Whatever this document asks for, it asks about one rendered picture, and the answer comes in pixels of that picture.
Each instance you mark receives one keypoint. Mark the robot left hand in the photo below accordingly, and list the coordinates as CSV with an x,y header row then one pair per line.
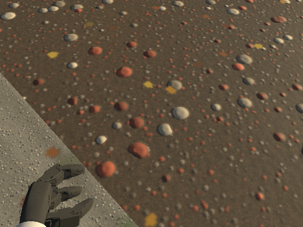
x,y
44,195

